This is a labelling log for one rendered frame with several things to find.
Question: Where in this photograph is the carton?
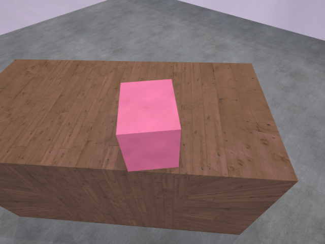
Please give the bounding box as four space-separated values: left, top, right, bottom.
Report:
116 79 181 172

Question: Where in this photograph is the pedestal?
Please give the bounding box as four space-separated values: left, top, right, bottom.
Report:
0 59 298 235

